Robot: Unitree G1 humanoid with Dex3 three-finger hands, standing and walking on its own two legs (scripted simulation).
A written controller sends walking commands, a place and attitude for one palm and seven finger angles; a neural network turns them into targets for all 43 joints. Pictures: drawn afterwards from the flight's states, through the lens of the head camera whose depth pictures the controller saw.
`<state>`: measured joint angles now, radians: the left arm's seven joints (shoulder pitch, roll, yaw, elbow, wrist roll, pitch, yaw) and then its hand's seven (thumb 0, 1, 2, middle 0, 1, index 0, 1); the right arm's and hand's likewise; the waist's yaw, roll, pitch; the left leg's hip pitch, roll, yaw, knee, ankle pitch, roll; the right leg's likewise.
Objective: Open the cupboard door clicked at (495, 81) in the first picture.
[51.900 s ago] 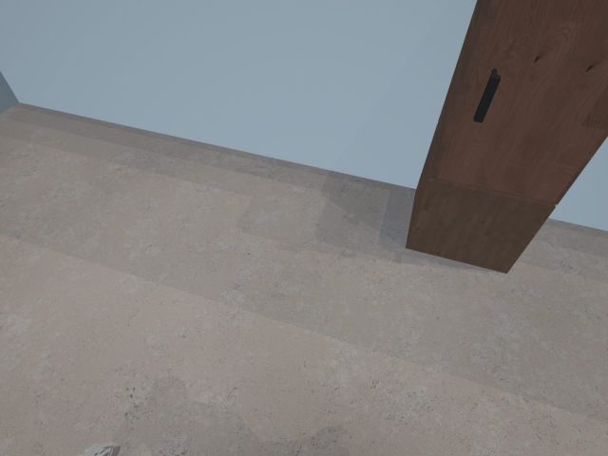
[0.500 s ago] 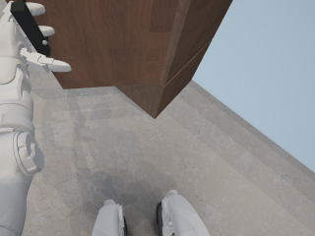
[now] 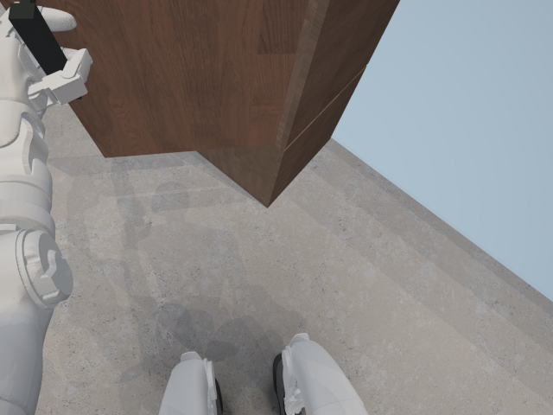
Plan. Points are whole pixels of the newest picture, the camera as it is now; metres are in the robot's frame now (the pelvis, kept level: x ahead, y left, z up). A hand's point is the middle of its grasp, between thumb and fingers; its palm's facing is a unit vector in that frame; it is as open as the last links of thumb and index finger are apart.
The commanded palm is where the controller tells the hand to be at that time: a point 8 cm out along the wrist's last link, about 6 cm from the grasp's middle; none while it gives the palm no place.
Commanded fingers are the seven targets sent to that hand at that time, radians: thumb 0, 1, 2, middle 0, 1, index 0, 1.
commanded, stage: close the thumb around the handle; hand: left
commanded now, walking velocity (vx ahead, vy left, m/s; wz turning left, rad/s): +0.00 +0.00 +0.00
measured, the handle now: (52, 44) +0.60 +0.23 +0.07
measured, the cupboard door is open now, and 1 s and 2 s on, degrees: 49 82 92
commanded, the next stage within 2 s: pull the door open along its arc in 0.14 s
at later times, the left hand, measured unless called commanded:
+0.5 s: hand (75, 81) +0.54 +0.20 +0.07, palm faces +0.04 -1.00 -0.01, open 5.6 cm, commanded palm +0.49 +0.23 +0.07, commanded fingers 0.00 0.90 0.90 -0.40 -1.35 -0.40 -1.35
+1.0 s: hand (154, 199) +0.38 +0.10 +0.08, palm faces +0.35 -0.94 +0.02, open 6.4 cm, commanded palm +0.30 +0.17 +0.07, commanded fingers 0.00 0.90 0.90 -0.40 -1.35 -0.40 -1.35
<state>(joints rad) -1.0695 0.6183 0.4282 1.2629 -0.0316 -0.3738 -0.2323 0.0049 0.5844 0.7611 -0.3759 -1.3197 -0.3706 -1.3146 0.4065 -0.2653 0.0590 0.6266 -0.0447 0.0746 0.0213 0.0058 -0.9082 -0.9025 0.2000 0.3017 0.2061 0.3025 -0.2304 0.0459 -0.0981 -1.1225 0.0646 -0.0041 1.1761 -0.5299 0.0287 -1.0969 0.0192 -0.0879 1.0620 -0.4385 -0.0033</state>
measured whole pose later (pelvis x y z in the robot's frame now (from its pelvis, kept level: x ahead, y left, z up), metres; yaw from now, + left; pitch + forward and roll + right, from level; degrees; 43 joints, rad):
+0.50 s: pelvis +0.01 +0.00 +0.01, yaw -1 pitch +26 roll -4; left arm -0.93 0.55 0.45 1.12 -0.07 -0.37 -0.21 0.01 0.74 0.80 -0.37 -1.35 -0.37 -1.35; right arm 0.42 -0.26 0.04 0.61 -0.04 0.09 0.04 0.01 -0.91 -0.90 0.20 0.30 0.21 0.30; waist -0.21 0.05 -0.11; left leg -1.06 0.07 0.02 1.14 -0.53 0.03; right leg -1.05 0.03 -0.06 1.03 -0.43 0.01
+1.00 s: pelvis +0.03 -0.01 +0.03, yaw +0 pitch +17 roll -1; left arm -0.10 -0.05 0.01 0.30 0.02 -0.35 0.42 0.03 0.65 0.69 -0.34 -1.31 -0.34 -1.32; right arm 0.21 -0.18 -0.01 0.53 -0.06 0.08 0.08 0.01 -0.91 -0.90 0.20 0.30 0.20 0.30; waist -0.04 0.03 -0.16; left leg -0.77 0.04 0.06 1.00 -0.52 0.01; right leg -0.81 0.00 -0.03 0.97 -0.47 -0.01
